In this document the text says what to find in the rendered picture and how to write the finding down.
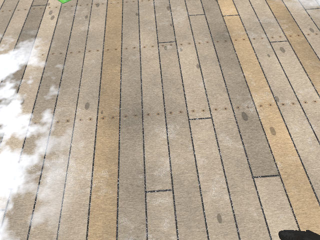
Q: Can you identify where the right robot hand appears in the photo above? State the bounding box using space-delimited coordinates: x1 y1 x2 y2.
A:
278 230 320 240

